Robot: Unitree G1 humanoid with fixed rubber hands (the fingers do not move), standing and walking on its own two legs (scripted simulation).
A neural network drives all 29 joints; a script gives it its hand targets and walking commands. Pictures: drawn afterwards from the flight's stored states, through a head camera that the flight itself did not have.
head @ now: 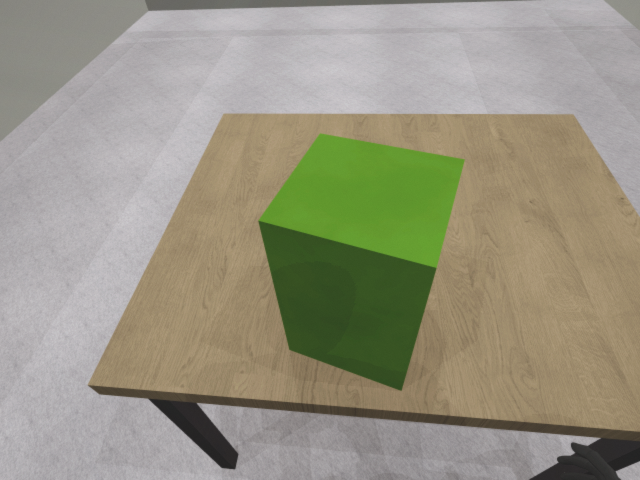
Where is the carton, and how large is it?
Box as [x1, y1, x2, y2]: [258, 133, 464, 390]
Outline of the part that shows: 320,133 258,220 289,349 401,390 436,268 464,159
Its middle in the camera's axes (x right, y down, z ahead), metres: +0.06 +0.04 +0.52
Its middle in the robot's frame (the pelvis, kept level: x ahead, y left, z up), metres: +0.38 -0.03 +0.06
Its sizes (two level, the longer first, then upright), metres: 0.178 0.166 0.286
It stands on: a table, 0.69 m high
